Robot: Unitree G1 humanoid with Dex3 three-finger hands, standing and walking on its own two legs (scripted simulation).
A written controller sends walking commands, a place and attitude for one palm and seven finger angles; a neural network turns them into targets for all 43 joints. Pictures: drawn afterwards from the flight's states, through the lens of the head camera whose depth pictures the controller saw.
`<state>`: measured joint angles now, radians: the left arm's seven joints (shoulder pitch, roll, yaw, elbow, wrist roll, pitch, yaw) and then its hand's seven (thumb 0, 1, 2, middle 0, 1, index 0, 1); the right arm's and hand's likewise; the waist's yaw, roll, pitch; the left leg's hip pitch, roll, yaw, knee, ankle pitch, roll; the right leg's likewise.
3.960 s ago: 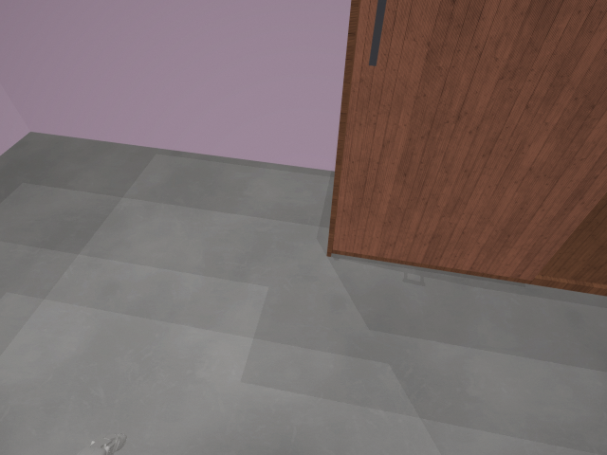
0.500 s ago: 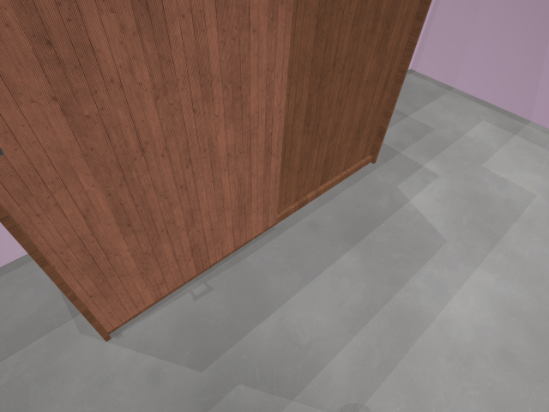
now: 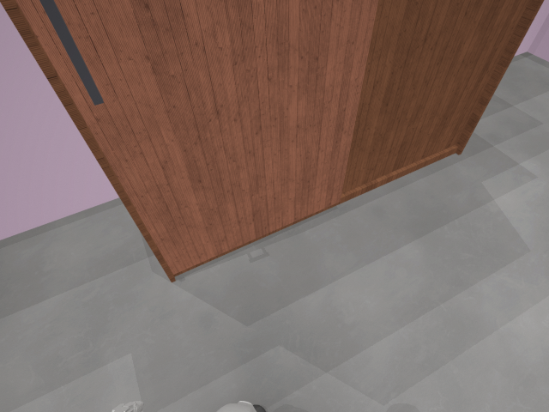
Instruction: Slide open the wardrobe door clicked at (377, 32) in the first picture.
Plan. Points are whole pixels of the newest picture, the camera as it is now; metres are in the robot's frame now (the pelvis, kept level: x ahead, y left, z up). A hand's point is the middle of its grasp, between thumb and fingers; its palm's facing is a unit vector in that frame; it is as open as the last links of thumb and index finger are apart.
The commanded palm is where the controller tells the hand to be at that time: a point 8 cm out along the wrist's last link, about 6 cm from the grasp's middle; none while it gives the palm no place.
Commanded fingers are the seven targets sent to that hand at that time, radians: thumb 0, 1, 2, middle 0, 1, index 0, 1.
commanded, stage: turn to face it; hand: left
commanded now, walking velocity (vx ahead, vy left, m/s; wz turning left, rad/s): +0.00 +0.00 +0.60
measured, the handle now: (68, 41) +0.68 +0.40 +0.20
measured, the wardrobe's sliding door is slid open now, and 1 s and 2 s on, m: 0.00 0.00 0.00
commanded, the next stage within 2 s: take the last steps up to it in 0.80 s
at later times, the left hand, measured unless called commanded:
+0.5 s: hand out of the picture -0.08 +0.25 -0.19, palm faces +0.34 -0.91 -0.23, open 7.3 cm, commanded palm none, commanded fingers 0.00 0.90 0.90 -0.20 -0.30 -0.20 -0.30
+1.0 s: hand out of the picture -0.04 +0.21 -0.14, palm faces +0.45 -0.85 -0.26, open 7.3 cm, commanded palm none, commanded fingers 0.00 0.90 0.90 -0.20 -0.30 -0.20 -0.30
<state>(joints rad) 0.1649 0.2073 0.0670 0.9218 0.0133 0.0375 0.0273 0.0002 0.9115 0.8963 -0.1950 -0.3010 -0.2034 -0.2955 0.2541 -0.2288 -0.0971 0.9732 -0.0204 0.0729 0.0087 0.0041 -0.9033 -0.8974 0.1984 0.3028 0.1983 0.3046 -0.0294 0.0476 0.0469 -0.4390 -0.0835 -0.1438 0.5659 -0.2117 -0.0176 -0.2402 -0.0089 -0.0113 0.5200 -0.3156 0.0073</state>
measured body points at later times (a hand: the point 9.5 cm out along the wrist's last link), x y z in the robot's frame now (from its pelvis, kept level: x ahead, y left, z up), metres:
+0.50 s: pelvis -0.04 +0.04 +0.00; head -0.01 +0.09 +0.44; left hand -0.10 +0.30 -0.17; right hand +0.15 -0.18 -0.12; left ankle -0.08 +0.13 -0.73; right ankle -0.02 -0.12 -0.68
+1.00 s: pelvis -0.03 +0.00 +0.01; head -0.01 -0.02 +0.46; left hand -0.06 +0.25 -0.12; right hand +0.09 -0.20 -0.16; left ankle -0.11 +0.12 -0.68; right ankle +0.00 -0.08 -0.73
